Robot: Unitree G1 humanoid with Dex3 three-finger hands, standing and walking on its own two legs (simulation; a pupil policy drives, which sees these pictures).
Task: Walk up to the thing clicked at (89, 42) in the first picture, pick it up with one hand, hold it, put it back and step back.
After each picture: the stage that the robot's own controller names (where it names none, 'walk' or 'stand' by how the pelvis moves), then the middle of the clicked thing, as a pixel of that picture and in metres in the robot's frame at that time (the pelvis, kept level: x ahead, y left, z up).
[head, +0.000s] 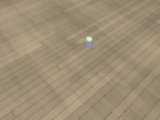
stand; (88, 42) +1.32 -0.10 -0.72
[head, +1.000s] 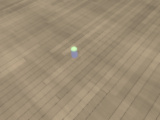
walk; (74, 52) +1.20 +0.15 -0.70
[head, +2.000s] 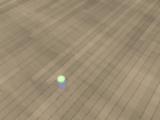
walk; (61, 82) +0.75 +0.21 -0.71
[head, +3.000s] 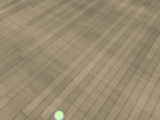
walk; (59, 118) +0.43 +0.15 -0.69
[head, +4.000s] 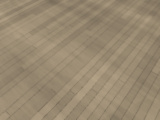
stand; out of the picture +0.30 +0.14 -0.72
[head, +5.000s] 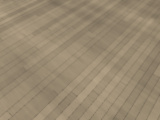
stand; out of the picture +0.30 +0.13 -0.72
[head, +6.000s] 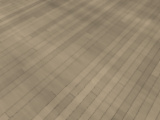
stand; out of the picture +0.30 +0.14 -0.73
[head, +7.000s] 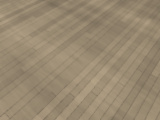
stand; out of the picture +0.30 +0.14 -0.73
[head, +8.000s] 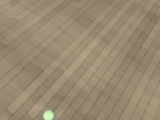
go down; (49, 117) +0.32 +0.16 -0.66
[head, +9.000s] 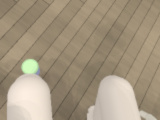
go down; (31, 69) +0.37 +0.20 -0.30
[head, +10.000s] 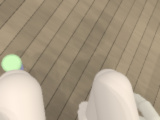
close in; (13, 66) +0.37 +0.22 -0.26
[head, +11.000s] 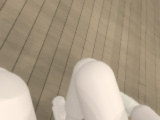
close; out of the picture +0.36 +0.24 -0.21
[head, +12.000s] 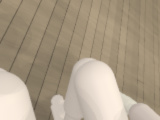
close; out of the picture +0.37 +0.26 -0.21
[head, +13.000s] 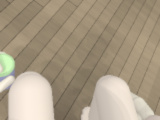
lift; (2, 72) +0.31 +0.26 -0.09
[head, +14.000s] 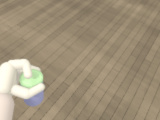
hold; (32, 88) +0.31 +0.16 +0.03
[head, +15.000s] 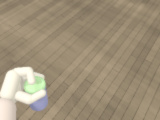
hold; (36, 94) +0.31 +0.16 -0.02
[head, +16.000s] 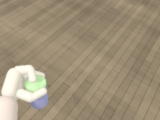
hold; (37, 92) +0.31 +0.16 -0.02
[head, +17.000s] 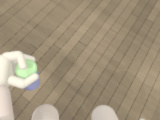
crouch; (28, 75) +0.36 +0.18 -0.08
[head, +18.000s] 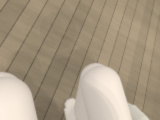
lower; out of the picture +0.44 +0.29 -0.23
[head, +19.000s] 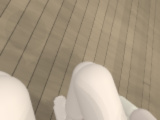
lower; out of the picture +0.44 +0.31 -0.23
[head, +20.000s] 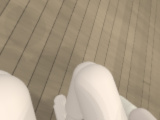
lower; out of the picture +0.44 +0.32 -0.23
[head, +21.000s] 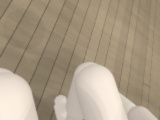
lower; out of the picture +0.44 +0.32 -0.23
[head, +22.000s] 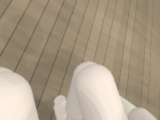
lower; out of the picture +0.43 +0.31 -0.23
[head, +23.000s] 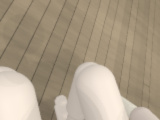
withdraw; out of the picture +0.43 +0.31 -0.24
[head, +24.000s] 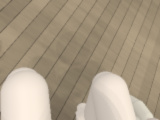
stand; out of the picture +0.43 +0.37 -0.29
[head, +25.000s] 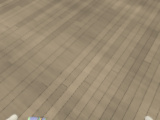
stand; out of the picture +0.40 +0.28 -0.67
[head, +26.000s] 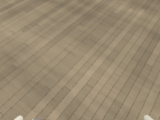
stand; out of the picture +0.40 +0.29 -0.69
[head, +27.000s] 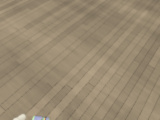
stand; out of the picture +0.41 +0.28 -0.70
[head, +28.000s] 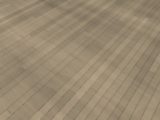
stand; out of the picture +0.43 +0.27 -0.75
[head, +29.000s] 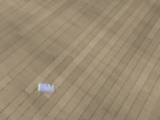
walk; (46, 87) +0.55 +0.25 -0.72
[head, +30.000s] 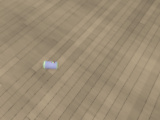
walk; (50, 65) +0.81 +0.26 -0.72
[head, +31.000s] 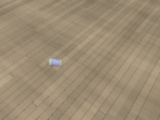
stand; (55, 62) +1.06 +0.30 -0.73
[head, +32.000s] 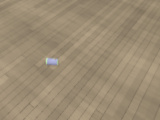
stand; (52, 61) +1.04 +0.30 -0.75
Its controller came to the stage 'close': yes
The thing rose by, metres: 0.69
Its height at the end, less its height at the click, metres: -0.02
